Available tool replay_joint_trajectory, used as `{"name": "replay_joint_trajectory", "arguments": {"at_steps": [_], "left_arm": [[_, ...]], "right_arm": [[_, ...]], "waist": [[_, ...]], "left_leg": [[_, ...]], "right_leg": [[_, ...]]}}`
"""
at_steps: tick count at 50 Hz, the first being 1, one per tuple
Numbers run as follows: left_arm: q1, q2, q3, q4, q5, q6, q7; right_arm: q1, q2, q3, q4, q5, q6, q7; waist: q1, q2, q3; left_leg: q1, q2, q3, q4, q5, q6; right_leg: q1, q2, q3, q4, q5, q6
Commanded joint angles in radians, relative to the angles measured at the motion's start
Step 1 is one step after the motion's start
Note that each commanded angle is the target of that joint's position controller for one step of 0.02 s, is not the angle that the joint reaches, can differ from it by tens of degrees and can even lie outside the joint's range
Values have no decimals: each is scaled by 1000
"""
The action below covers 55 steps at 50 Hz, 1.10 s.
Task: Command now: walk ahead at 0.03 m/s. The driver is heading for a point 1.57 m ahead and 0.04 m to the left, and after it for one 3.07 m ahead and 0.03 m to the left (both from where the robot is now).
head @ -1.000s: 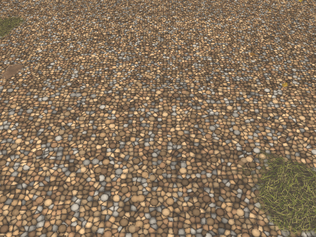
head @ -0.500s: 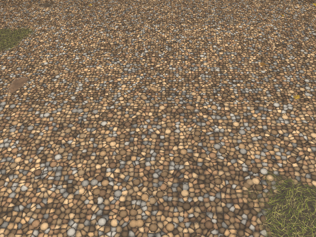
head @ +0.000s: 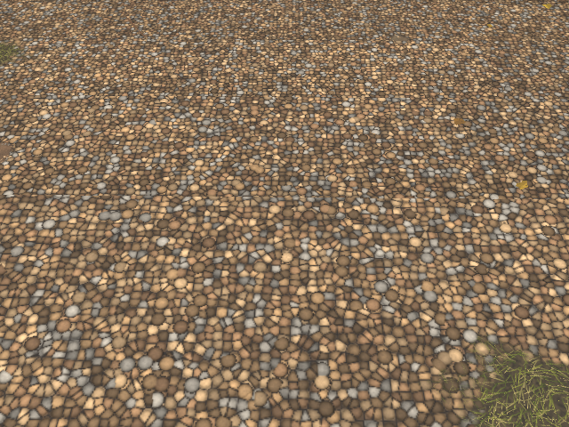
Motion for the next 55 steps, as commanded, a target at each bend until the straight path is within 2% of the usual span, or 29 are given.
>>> {"name": "replay_joint_trajectory", "arguments": {"at_steps": [1, 2, 3, 5, 9, 18, 20, 21, 22, 23, 25, 26, 28, 30, 32, 33, 34, 35, 36, 37, 38, 39, 40, 43, 47, 51, 53, 54, 55], "left_arm": [[142, 84, 11, 9, 25, 16, -4], [117, 134, 19, 7, 12, 13, -2], [88, 118, 17, 6, 4, 2, -3], [54, 94, 13, 6, 5, -22, -5], [92, 82, 11, 13, -4, -46, -12], [130, 76, 7, 16, -7, -34, -15], [133, 74, 6, 16, -7, -32, -16], [157, 67, 6, 27, -8, -30, -16], [166, 81, 12, 31, -15, -26, -15], [165, 105, 21, 26, -22, -23, -14], [209, 151, 37, 18, -34, -35, -12], [217, 172, 46, 18, -37, -49, -11], [226, 153, 46, 15, -27, -79, -12], [202, 141, 47, 0, -34, -88, -20], [120, 150, 48, -25, -43, -78, -30], [104, 154, 48, -37, -36, -78, -32], [64, 128, 39, -57, -30, -82, -34], [79, 45, 20, -99, -25, -98, -29], [38, 67, 27, -116, -43, -113, -30], [23, 81, 30, -125, -65, -124, -37], [27, 89, 32, -118, -65, -129, -39], [30, 94, 41, -111, -53, -129, -36], [38, 107, 51, -106, -41, -122, -34], [47, 67, 52, -105, -30, -96, -37], [-119, 15, 26, -166, -23, -78, -39], [-171, 52, 24, -179, -24, -68, -50], [-141, 86, 34, -171, -16, -74, -55], [-84, 107, 44, -150, -9, -80, -55], [-23, 147, 59, -128, 1, -84, -52]], "right_arm": [[-29, -112, -16, -37, 9, -4, -6], [-7, -115, -22, -40, 4, 2, -9], [-12, -105, -19, -38, -2, 2, -14], [17, -103, -20, -25, -2, -3, -17], [40, -103, -21, -2, 4, -9, -11], [49, -110, -23, 26, 12, 5, -11], [50, -113, -23, 32, 13, 9, -13], [66, -104, -22, 45, 13, 11, -14], [67, -104, -24, 50, 18, 14, -14], [59, -105, -27, 50, 22, 14, -13], [-18, -99, -26, 13, 27, -7, -7], [-56, -86, -22, -8, 33, -25, 0], [-83, -91, -24, -30, 40, -57, 15], [-69, -98, -28, -32, 46, -76, 30], [63, -93, -40, 24, 48, -79, 37], [178, -118, -59, 71, 41, -73, 35], [319, -184, -85, 102, 35, -71, 30], [443, -294, -105, 113, 34, -75, 31], [396, -216, -71, 108, 17, -88, 36], [300, -170, -53, 80, 18, -100, 36], [235, -133, -39, 56, 16, -106, 41], [198, -123, -30, 43, 13, -108, 47], [181, -108, -22, 37, 8, -105, 47], [227, -120, -15, 50, -2, -88, 27], [216, -156, -15, 38, -5, -66, -1], [247, -157, -19, 56, 7, -54, -3], [219, -155, -23, 55, 14, -48, -4], [196, -157, -25, 51, 19, -44, -5], [223, -155, -27, 56, 15, -44, -2]], "waist": [[40, 73, -21], [-4, -13, 29], [-8, -60, 56], [-27, -87, 43], [-13, -22, -18], [-3, 20, -49], [-3, 20, -45], [-1, 14, -65], [0, -7, -46], [3, -43, -7], [37, -118, 105], [45, -144, 157], [41, -140, 180], [20, -111, 145], [-60, -92, 86], [-106, -81, 36], [-169, 51, -10], [-181, 350, -101], [-146, 262, -89], [-103, 184, -3], [-73, 114, 22], [-50, 75, 42], [-29, 79, 48], [-3, 88, 27], [-22, 102, 22], [-33, 125, -3], [-1, 124, -20], [36, 111, -44], [56, 72, -85]], "left_leg": [[-117, 152, -178, -218, -448, 17], [-42, 95, -113, -198, -392, -15], [66, 77, -91, -149, -296, -30], [157, 72, -81, -80, -152, -15], [168, 79, -78, -43, 33, 3], [205, 86, -78, -1, 188, -3], [209, 87, -79, 3, 198, -5], [215, 72, -60, 11, 104, -5], [189, 44, -31, 43, -52, -5], [128, 14, 0, 89, -236, -6], [-94, 1, 23, 218, -340, -2], [-174, 31, -5, 275, -316, 14], [-310, 86, -59, 357, -362, 37], [-281, 108, -58, 275, -367, 47], [75, 36, 33, 79, -156, 39], [284, -10, 48, 81, -91, 34], [430, 103, -136, -7, -151, 79], [586, 370, -646, -234, -262, 236], [555, 435, -820, -304, -336, 273], [498, 422, -711, -284, -333, 241], [446, 374, -573, -282, -272, 200], [390, 336, -465, -293, -174, 169], [341, 293, -363, -293, 6, 139], [297, 244, -190, -263, 483, 120], [216, 191, -68, -251, 606, 98], [269, 229, -83, -197, 612, 105], [313, 245, -103, -128, 629, 95], [325, 227, -98, -56, 651, 77], [316, 177, -83, 45, 614, 44]], "right_leg": [[172, -26, 12, -187, 94, -53], [14, -32, 28, -217, -110, -82], [-95, -23, 36, -265, -208, -82], [-119, -25, 39, -300, -139, -51], [-6, -14, 24, -251, 78, -44], [61, -1, 3, -211, 277, -53], [66, 1, 0, -210, 297, -54], [80, 7, -5, -222, 202, -60], [70, 6, 7, -237, 51, -80], [56, -18, 52, -266, -128, -116], [93, -168, 268, -390, -393, -212], [109, -249, 374, -426, -399, -256], [204, -309, 417, -404, -176, -280], [247, -284, 329, -360, -7, -244], [64, -180, 172, -306, 36, -179], [-42, -123, 108, -220, 165, -153], [-153, -37, -9, 51, 272, -95], [-364, 104, -87, 433, -27, -24], [-465, 88, 64, 632, -205, -41], [-544, 30, 88, 703, -141, -76], [-537, -18, 74, 686, -37, -98], [-513, -51, 62, 622, 46, -105], [-449, -67, 48, 564, 88, -101], [-360, -45, -10, 443, 122, -58], [-239, 1, -60, 104, 273, -25], [-161, 27, -51, -20, 331, -50], [-116, 38, -41, -71, 310, -84], [-37, 58, -55, -144, 362, -105], [79, 49, -40, -204, 558, -128]]}}
Velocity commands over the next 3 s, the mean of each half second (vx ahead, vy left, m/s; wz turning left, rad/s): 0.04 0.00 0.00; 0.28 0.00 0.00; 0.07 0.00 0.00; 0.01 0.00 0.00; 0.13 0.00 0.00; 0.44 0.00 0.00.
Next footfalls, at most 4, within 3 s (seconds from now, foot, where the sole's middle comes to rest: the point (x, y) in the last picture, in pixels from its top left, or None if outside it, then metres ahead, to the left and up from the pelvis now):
0.02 right None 0.05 -0.14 -0.77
1.10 right None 0.44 -0.09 -0.77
1.40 left None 0.36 0.14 -0.77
3.00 left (251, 288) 0.86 0.13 -0.77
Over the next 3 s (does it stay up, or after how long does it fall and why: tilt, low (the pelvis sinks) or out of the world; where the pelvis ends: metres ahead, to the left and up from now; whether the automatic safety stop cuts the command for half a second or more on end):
stays up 0.68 0.02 -0.02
